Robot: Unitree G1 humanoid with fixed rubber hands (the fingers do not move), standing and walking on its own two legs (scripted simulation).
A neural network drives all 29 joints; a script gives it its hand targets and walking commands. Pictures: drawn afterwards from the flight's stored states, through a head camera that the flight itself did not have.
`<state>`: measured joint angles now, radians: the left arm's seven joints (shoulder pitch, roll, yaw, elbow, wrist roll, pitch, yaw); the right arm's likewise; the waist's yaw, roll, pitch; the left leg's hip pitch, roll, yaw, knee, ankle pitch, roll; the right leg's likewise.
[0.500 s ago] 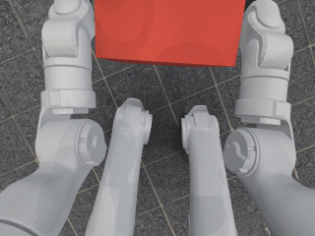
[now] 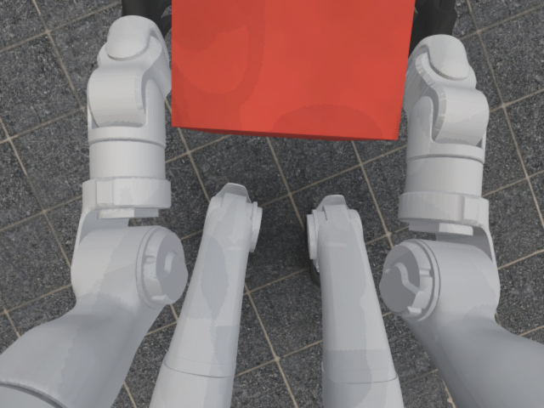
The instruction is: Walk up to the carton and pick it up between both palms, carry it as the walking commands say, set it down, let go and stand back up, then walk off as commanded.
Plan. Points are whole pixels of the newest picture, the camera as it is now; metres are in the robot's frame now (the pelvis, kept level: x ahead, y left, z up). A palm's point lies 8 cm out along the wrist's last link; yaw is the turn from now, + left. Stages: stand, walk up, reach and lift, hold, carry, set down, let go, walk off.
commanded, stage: reach and lift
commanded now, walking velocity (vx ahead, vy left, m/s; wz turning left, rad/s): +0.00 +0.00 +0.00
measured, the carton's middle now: (283, 53) +0.52 +0.03 -0.12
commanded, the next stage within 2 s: none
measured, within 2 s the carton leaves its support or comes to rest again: neither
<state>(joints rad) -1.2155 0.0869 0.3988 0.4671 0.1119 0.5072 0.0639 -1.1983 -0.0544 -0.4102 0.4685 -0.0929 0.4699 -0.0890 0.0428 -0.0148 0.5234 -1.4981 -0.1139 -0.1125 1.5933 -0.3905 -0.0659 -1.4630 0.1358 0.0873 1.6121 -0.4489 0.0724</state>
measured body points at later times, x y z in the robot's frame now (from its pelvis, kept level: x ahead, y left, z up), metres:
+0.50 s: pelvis +0.01 +0.00 +0.06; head +0.29 +0.02 +0.40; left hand +0.51 +0.18 +0.00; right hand +0.52 -0.12 +0.00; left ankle +0.17 +0.12 -0.52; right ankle +0.15 -0.13 -0.52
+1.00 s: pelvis +0.02 +0.00 +0.13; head +0.26 +0.02 +0.49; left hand +0.49 +0.17 +0.07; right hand +0.49 -0.13 +0.07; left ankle +0.17 +0.12 -0.52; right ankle +0.15 -0.13 -0.52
